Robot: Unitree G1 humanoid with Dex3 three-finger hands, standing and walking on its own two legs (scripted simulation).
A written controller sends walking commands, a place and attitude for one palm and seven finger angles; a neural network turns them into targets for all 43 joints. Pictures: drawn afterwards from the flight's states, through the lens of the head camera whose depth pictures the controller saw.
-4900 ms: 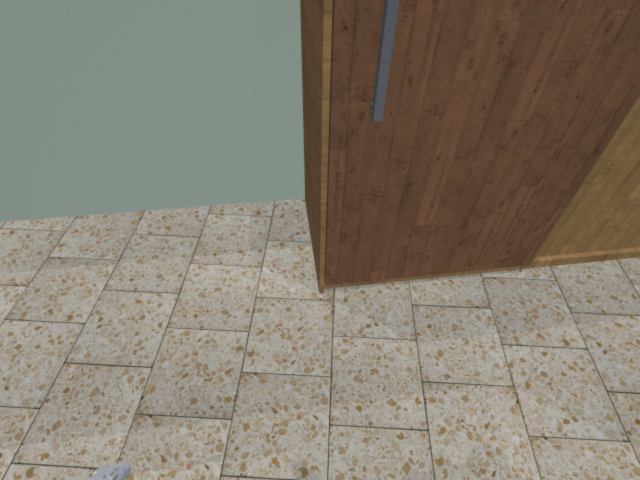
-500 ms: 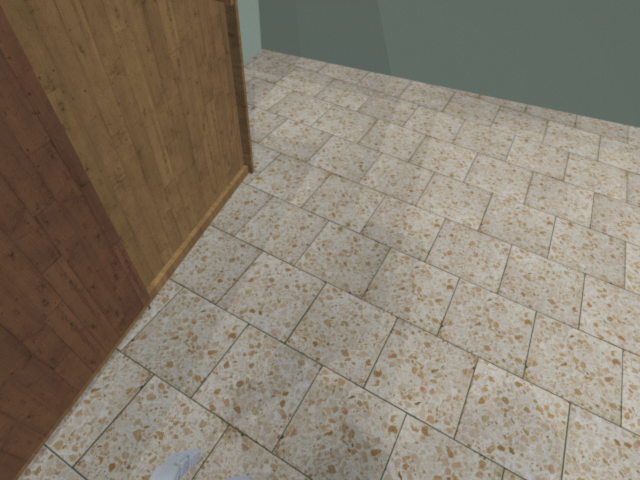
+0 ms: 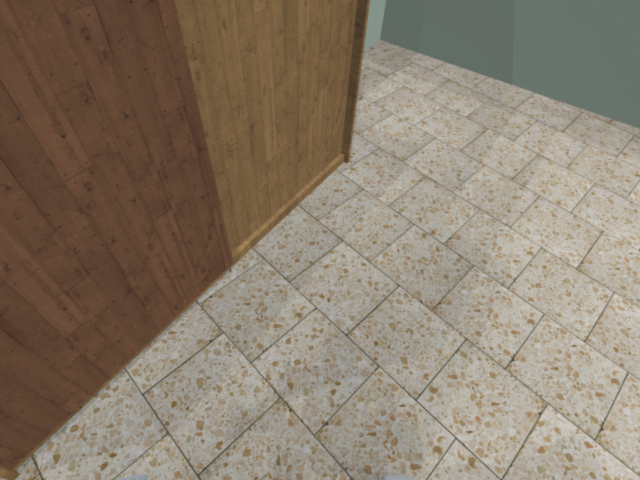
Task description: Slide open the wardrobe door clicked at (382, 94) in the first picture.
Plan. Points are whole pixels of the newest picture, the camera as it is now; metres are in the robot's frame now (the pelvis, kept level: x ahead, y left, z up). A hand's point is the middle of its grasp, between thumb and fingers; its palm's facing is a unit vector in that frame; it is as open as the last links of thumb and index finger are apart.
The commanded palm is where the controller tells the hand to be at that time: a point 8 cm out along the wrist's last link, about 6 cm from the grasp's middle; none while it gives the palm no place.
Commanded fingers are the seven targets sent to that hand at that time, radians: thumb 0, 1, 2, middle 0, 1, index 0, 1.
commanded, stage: turn to face it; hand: left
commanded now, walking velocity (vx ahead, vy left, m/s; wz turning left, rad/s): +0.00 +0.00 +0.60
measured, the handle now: out of the picture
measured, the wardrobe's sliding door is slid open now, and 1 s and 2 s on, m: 0.00 0.00 0.00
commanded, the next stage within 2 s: take the last steps up to it in 1.44 s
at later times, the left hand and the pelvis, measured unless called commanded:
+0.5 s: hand out of the picture -0.06 +0.15 -0.16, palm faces +0.37 -0.89 -0.26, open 7.3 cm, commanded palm none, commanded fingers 0.00 0.90 0.90 -0.20 -0.30 -0.20 -0.30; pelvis -0.04 -0.05 +0.00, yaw +20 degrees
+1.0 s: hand out of the picture -0.10 +0.22 -0.16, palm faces +0.59 -0.76 -0.26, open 7.3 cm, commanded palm none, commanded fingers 0.00 0.90 0.90 -0.20 -0.30 -0.20 -0.30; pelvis -0.07 -0.03 +0.00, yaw +37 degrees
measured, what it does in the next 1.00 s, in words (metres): steps on the spot, turning left: right foot, then left foot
